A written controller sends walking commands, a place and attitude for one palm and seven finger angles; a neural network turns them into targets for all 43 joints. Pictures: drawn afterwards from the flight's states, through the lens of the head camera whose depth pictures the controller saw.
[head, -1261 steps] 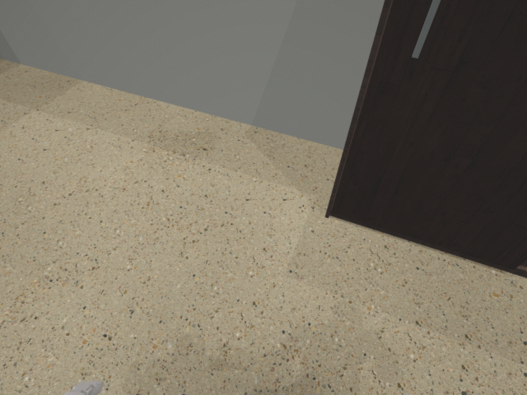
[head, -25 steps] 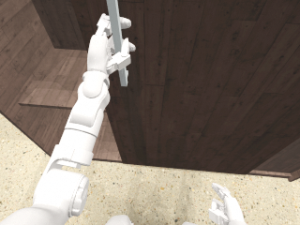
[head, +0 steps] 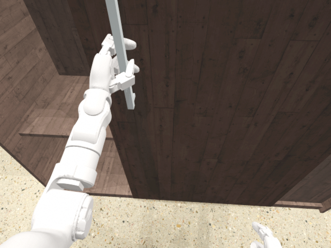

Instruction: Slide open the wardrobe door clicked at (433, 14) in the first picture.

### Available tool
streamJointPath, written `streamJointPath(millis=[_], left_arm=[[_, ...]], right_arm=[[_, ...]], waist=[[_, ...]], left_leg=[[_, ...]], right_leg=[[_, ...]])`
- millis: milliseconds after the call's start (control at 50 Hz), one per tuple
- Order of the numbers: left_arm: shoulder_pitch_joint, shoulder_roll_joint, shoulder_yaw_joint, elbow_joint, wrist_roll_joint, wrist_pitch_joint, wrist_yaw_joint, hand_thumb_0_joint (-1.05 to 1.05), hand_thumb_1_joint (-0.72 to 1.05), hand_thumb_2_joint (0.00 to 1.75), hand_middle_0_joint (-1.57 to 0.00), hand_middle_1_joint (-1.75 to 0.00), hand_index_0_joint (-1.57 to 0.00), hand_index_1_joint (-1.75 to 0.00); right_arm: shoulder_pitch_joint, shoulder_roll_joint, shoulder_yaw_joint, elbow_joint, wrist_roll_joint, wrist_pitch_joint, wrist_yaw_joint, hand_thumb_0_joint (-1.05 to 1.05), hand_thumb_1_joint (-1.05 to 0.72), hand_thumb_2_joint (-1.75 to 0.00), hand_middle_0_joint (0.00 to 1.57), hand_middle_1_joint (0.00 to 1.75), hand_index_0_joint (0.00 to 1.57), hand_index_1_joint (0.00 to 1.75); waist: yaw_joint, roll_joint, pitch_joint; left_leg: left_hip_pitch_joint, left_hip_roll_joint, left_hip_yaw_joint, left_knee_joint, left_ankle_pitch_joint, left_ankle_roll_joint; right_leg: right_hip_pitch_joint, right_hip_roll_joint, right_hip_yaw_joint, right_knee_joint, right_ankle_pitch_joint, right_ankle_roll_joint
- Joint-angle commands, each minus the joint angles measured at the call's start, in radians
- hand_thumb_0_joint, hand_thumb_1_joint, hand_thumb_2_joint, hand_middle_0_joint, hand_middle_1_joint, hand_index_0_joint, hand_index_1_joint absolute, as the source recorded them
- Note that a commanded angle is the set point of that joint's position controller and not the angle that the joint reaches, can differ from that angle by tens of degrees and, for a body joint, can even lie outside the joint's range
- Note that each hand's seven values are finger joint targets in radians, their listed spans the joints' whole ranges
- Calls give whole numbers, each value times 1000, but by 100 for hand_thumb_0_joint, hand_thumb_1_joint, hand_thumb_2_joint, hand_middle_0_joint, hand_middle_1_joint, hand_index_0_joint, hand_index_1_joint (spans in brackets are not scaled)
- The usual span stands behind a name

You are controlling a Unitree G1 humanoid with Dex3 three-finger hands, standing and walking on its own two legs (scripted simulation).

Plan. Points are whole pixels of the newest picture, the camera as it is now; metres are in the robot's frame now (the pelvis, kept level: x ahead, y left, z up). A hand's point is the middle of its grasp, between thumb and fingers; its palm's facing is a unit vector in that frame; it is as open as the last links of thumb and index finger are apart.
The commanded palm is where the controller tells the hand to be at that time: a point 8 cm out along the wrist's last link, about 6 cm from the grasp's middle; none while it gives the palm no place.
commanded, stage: loosen the grip on the handle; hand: left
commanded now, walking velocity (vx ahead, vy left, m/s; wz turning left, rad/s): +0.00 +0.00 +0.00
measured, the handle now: (124, 57) +0.47 +0.14 +0.23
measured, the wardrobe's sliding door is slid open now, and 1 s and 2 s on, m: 0.48 0.48 0.47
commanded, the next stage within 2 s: slip the hand off the handle in 0.54 s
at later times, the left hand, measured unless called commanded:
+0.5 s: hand (131, 77) +0.42 +0.12 +0.21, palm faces +0.09 -0.99 -0.10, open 14.1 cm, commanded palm +0.40 +0.16 +0.20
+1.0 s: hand (127, 78) +0.42 +0.13 +0.21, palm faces +0.03 -1.00 -0.09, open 14.7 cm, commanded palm +0.39 +0.22 +0.20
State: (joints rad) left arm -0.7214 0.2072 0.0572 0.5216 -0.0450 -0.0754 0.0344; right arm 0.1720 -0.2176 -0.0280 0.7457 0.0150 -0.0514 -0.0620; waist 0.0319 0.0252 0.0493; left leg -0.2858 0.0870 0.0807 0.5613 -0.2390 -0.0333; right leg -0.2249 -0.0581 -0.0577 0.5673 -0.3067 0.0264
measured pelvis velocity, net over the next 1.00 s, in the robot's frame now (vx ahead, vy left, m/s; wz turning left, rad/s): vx -0.02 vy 0.00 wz -0.12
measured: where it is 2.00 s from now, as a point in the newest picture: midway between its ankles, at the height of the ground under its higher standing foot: outside the picture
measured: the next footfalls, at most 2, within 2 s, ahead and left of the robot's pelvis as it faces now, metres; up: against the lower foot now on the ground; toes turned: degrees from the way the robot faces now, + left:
none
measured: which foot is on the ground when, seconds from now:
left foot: down 0.00-1.00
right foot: down 0.00-1.00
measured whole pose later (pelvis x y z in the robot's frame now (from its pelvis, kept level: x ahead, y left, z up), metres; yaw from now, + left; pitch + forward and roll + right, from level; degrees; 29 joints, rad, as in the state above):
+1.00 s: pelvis -0.02 +0.00 +0.00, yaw -7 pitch +2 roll +0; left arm -0.66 0.33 0.23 0.61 -0.08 -0.18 -0.02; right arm 0.27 -0.25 0.03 0.68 0.03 -0.16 -0.08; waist -0.03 0.01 -0.05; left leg -0.40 0.03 -0.03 0.60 -0.24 -0.02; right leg -0.38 0.01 0.04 0.60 -0.26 0.01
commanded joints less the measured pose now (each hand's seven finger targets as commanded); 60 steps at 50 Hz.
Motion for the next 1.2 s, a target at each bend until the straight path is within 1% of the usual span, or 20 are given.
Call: streamJointPath(millis=[0, 20, 80, 160, 180, 320, 340, 360, 380, 420, 560, 600, 620, 660, 700, 760, 840, 960, 1040, 1180], left_arm=[[-581, 106, 162, 118, -5, 12, -40, 0, 54, 73, -45, -140, -45, -140], [-529, 175, 234, 25, -55, -21, -38, 0, 42, 67, -45, -140, -45, -140], [-567, 90, 126, 59, -23, -97, -4, 0, 5, 49, -45, -140, -45, -140], [-677, 224, 147, 161, 66, -206, 49, 0, -43, 26, -44, -138, -44, -138], [-721, 212, 105, 171, 80, -222, 47, 0, -55, 20, -42, -137, -42, -137], [-792, 216, 89, 242, 21, -263, 28, 0, -55, 20, -33, -125, -33, -125], [-747, 404, 236, 162, 32, -275, 39, 0, -55, 20, -32, -123, -32, -123], [-704, 395, 213, 165, 44, -271, 43, 0, -55, 20, -30, -122, -30, -122], [-722, 291, 130, 130, 32, -265, 37, 0, -55, 20, -29, -120, -29, -120], [-684, 275, 125, 169, 12, -250, 43, 0, -55, 20, -26, -117, -26, -117], [-647, 348, 167, 64, 34, -227, 76, 0, -55, 20, -25, -115, -25, -115], [-660, 282, 107, 63, 28, -216, 67, 0, -55, 20, -25, -115, -25, -115], [-564, 381, 207, 121, 30, -208, 66, 0, -55, 20, -25, -115, -25, -115], [-564, 449, 251, 72, 27, -211, 55, 0, -55, 20, -25, -115, -25, -115], [-571, 407, 220, 45, 10, -207, 35, 0, -55, 20, -25, -115, -25, -115], [-495, 472, 301, 38, -14, -193, 25, 0, -55, 20, -25, -115, -25, -115], [-451, 463, 296, -8, -33, -166, 13, 0, -55, 20, -25, -115, -25, -115], [-316, 487, 349, -139, -51, -118, 17, 0, -55, 20, -25, -115, -25, -115], [-227, 474, 367, -210, -73, -58, 10, 0, -55, 20, -25, -115, -25, -115], [-107, 500, 426, -282, -83, -3, -17, 0, -55, 20, -25, -115, -25, -115]], right_arm=[[111, -149, -55, -103, 12, -129, 40, 0, -90, -90, 20, 30, 20, 30], [104, -169, -50, -110, 6, -122, 41, 0, -90, -90, 20, 30, 20, 30], [102, -152, -30, -123, 0, -121, 57, 0, -90, -90, 20, 30, 20, 30], [121, -158, -28, -125, 9, -122, 63, 0, -90, -90, 20, 30, 20, 30], [123, -156, -24, -133, 13, -128, 64, 0, -90, -90, 20, 30, 20, 30], [148, -177, -20, -123, 25, -183, 51, 0, -90, -90, 20, 30, 20, 30], [144, -193, -33, -132, 24, -184, 47, 0, -90, -90, 20, 30, 20, 30], [134, -191, -24, -137, 24, -181, 43, 0, -90, -90, 20, 30, 20, 30], [130, -176, -17, -144, 26, -186, 45, 0, -90, -90, 20, 30, 20, 30], [133, -189, -21, -133, 27, -200, 37, 0, -90, -90, 20, 30, 20, 30], [143, -197, -19, -127, 13, -222, 25, 0, -90, -90, 20, 30, 20, 30], [139, -188, -14, -127, 16, -228, 22, 0, -90, -90, 20, 30, 20, 30], [145, -198, -19, -121, 12, -225, 17, 0, -90, -90, 20, 30, 20, 30], [134, -199, -10, -134, 10, -211, 9, 0, -90, -90, 20, 30, 20, 30], [119, -187, -6, -148, 13, -207, 4, 0, -90, -90, 20, 30, 20, 30], [107, -191, -3, -158, 11, -197, -8, 0, -90, -90, 20, 30, 20, 30], [85, -182, 6, -176, 17, -176, -20, 0, -90, -90, 20, 30, 20, 30], [48, -166, 10, -199, 22, -143, -41, 0, -90, -90, 20, 30, 20, 30], [45, -157, 11, -203, 24, -115, -50, 0, -90, -90, 20, 30, 20, 30], [34, -153, 9, -210, 24, -79, -57, 0, -90, -90, 20, 30, 20, 30]], waist=[[-85, -95, -447], [-48, -57, -486], [-92, -108, -353], [-111, -72, -268], [-124, -56, -284], [-133, -76, -319], [-75, -36, -400], [-72, 29, -398], [-102, 16, -379], [-108, -67, -281], [-100, -7, -338], [-114, -12, -316], [-80, -45, -300], [-75, -41, -329], [-79, -47, -331], [-52, -75, -331], [-46, -99, -301], [-5, -46, -318], [3, -82, -342], [16, -45, -347]], left_leg=[[246, -63, -39, -52, 525, 26], [274, -61, -27, -41, 445, 22], [158, -56, -43, -60, 231, 33], [33, -63, -49, -84, -95, 46], [18, -70, -48, -87, -146, 45], [-56, -96, -60, -59, -265, 46], [-50, -98, -57, -63, -250, 47], [-44, -97, -67, -76, -247, 47], [-42, -95, -79, -82, -271, 48], [-88, -93, -79, -76, -312, 51], [-72, -93, -90, -70, -288, 57], [-76, -91, -89, -69, -307, 55], [-109, -92, -88, -68, -311, 56], [-120, -97, -72, -58, -266, 63], [-107, -90, -76, -64, -273, 61], [-114, -89, -74, -62, -237, 67], [-109, -84, -65, -67, -211, 67], [-44, -85, -52, -64, -46, 67], [-9, -88, -38, -62, 84, 63], [35, -90, -40, -67, 193, 60]], right_leg=[[-93, 66, -3, 6, 493, -54], [-51, 51, 10, -36, 438, -52], [-108, 58, 2, -68, 285, -45], [-192, 54, 29, -92, 27, -42], [-205, 54, 36, -92, -12, -42], [-242, 64, 63, -95, -180, -44], [-173, 59, 79, -97, -189, -48], [-172, 65, 70, -80, -157, -54], [-189, 67, 60, -81, -147, -49], [-221, 69, 69, -107, -220, -45], [-195, 70, 67, -90, -166, -45], [-209, 69, 68, -96, -183, -41], [-188, 67, 72, -98, -198, -44], [-144, 60, 83, -103, -184, -40], [-140, 60, 82, -104, -184, -37], [-106, 59, 86, -110, -162, -37], [-92, 51, 94, -134, -163, -32], [-35, 55, 86, -122, -3, -43], [25, 56, 74, -106, 179, -38], [55, 64, 55, -92, 302, -46]])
